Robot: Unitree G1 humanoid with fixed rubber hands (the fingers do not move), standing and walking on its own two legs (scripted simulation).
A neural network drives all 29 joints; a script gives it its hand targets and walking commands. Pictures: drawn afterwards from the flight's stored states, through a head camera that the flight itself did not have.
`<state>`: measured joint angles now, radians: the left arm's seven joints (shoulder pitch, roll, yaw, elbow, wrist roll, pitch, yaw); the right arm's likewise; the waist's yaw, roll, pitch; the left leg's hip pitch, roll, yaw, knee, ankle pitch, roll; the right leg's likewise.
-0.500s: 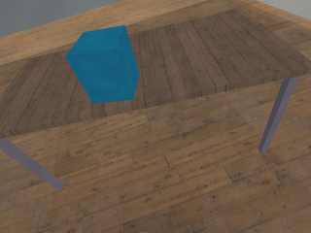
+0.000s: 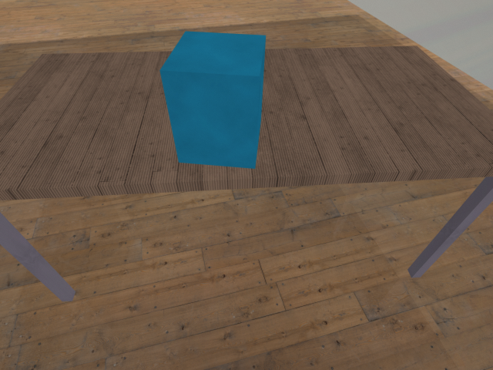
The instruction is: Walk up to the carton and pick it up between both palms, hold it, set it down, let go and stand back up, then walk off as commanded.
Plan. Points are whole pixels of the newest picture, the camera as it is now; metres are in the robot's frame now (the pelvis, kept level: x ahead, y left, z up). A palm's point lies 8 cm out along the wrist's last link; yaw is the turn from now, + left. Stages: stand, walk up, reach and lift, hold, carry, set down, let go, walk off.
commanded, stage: walk up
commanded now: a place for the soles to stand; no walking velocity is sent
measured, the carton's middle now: (220, 101) +0.72 +0.08 +0.07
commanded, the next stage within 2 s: none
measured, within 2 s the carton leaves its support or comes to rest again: neither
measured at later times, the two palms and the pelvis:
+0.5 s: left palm out of the picture +0.05 +0.32 -0.06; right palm out of the picture +0.14 -0.34 -0.09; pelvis +0.04 -0.03 +0.01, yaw +3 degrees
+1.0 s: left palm out of the picture +0.08 +0.31 -0.07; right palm (459, 352) +0.19 -0.34 -0.08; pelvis +0.07 -0.02 +0.00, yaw +4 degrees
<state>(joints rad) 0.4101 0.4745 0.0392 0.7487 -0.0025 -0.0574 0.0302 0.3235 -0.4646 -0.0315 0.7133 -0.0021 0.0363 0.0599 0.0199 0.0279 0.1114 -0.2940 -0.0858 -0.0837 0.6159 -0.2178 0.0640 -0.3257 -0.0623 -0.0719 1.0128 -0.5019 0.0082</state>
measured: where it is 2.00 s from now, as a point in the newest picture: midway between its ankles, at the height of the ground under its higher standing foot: outside the picture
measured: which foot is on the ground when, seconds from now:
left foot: down 0.00-0.52, up 0.54-1.00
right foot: up 0.00-0.48, down 0.50-1.00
